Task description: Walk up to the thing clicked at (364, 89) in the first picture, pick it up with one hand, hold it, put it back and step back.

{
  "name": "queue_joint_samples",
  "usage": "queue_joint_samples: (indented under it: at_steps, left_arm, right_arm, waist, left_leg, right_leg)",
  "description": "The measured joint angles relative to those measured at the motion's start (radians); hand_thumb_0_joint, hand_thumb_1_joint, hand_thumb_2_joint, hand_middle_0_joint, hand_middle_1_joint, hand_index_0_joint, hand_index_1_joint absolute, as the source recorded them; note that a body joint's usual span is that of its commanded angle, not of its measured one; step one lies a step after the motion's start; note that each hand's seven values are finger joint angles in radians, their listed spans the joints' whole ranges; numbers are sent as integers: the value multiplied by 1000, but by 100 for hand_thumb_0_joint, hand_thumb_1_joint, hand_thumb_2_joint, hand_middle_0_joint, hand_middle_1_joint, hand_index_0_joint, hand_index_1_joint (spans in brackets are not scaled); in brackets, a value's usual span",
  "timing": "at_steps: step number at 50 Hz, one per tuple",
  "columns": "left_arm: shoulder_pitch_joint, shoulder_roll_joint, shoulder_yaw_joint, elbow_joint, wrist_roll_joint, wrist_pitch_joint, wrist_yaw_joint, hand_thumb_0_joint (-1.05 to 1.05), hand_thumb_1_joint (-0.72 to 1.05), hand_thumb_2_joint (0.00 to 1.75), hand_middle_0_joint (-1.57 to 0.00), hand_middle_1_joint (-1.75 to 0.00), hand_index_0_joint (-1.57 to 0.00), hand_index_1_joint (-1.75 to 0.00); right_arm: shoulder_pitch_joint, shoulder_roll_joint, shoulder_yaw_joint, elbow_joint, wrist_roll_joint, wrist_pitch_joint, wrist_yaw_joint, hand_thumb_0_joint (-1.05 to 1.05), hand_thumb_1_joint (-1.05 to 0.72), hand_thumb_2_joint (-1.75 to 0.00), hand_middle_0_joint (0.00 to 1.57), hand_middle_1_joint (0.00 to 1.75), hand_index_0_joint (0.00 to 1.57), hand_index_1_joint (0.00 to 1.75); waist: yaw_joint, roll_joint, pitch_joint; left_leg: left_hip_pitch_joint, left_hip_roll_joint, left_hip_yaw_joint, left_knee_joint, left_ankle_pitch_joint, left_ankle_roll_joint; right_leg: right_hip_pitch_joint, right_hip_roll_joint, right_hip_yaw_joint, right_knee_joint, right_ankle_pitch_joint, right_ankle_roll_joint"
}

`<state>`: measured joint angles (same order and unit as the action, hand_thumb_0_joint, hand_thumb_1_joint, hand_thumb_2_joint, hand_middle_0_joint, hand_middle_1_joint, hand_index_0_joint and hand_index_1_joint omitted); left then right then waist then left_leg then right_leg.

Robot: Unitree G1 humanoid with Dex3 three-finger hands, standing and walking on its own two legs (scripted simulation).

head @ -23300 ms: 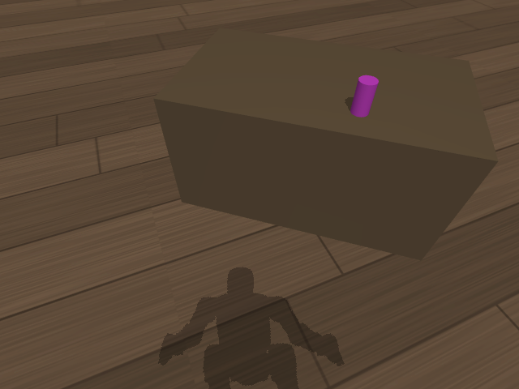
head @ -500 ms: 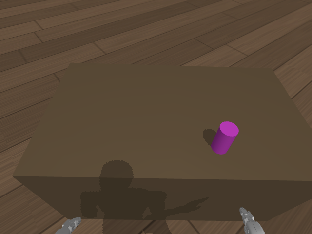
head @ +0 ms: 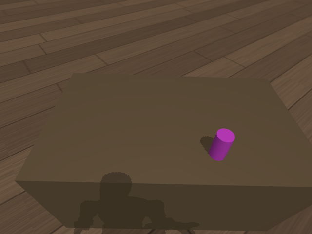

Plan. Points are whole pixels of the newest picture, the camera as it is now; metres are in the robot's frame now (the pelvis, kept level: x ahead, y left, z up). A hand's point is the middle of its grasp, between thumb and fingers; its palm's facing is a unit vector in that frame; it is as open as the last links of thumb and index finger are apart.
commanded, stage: home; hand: right
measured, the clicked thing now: (221, 145) +0.47 -0.24 -0.12
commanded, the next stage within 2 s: stand in 1.46 s
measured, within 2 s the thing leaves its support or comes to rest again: neither
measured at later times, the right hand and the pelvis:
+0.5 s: hand out of the picture +0.06 -0.26 -0.15, palm faces -0.05 +0.93 -0.37, open 17.2 cm; pelvis +0.00 +0.00 +0.00, yaw +0 degrees
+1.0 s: hand out of the picture +0.06 -0.26 -0.15, palm faces -0.06 +0.93 -0.35, open 17.2 cm; pelvis +0.00 -0.01 +0.00, yaw +1 degrees
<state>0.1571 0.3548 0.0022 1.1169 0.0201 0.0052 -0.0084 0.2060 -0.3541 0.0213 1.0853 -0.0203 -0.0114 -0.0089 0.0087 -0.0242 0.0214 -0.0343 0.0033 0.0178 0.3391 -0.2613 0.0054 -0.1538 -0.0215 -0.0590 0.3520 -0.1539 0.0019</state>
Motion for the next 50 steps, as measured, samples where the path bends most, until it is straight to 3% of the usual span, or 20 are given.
queue_joint_samples:
  at_steps: [50]
  left_arm:
    - [-52,-7,1,42,-12,-15,2,1,91,90,-20,-30,-20,-30]
  right_arm:
    - [-47,3,-4,35,9,-1,6,-1,48,-8,6,6,7,6]
  waist:
    - [-2,19,15]
  left_leg:
    - [6,8,-17,-45,31,-12]
  right_leg:
    - [13,7,-17,-48,25,-10]
